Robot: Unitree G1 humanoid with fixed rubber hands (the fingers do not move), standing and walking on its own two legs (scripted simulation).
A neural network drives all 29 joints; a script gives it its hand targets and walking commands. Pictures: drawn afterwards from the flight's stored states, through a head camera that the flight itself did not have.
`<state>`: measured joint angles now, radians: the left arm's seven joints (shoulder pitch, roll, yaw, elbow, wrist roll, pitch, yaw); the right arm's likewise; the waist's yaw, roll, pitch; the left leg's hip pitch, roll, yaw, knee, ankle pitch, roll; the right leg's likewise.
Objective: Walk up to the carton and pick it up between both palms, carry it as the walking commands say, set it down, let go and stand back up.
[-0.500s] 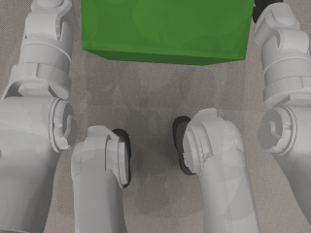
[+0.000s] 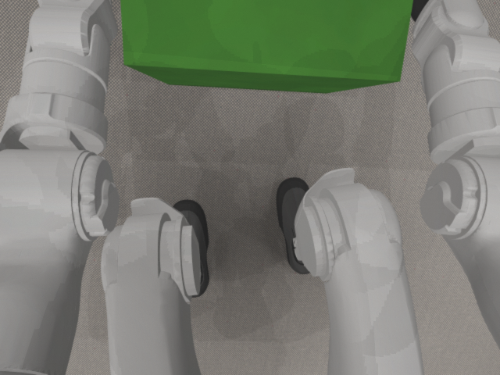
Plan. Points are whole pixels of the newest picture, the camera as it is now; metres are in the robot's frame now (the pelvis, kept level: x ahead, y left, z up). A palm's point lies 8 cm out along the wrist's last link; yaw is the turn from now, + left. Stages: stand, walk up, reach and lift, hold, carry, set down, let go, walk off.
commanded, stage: set down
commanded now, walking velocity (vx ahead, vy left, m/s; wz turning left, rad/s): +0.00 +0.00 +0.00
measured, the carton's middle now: (259, 3) +0.55 -0.07 -0.24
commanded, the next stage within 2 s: let go in 1.82 s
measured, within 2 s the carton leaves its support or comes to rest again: neither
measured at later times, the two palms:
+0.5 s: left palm out of the picture +0.59 +0.15 -0.16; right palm out of the picture +0.51 -0.28 -0.16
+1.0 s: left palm out of the picture +0.60 +0.16 -0.03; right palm out of the picture +0.52 -0.30 -0.03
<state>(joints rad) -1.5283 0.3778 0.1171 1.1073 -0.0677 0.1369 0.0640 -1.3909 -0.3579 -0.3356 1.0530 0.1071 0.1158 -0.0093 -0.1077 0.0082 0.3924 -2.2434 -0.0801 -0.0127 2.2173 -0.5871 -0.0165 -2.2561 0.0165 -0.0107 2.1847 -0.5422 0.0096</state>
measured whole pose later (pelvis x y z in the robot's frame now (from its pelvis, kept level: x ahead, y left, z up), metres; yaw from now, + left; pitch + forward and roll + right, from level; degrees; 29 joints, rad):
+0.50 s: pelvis +0.01 +0.00 +0.00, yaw +0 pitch +37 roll +0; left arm -1.50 0.48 0.05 1.13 -0.20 0.11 0.06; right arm -1.37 -0.43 -0.23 1.11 0.23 0.06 -0.05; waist -0.10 0.01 0.37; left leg -2.25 -0.05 0.00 2.23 -0.61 -0.02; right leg -2.28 0.00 -0.02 2.20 -0.55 -0.02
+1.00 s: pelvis +0.02 +0.00 +0.08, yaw +0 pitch +45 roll +1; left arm -1.35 0.45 0.19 0.91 -0.10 0.23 0.01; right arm -1.21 -0.40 -0.33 0.86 0.17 0.19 0.00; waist -0.11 0.02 0.10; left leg -2.14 -0.04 0.01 1.94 -0.59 0.00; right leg -2.18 0.01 0.00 1.92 -0.53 -0.01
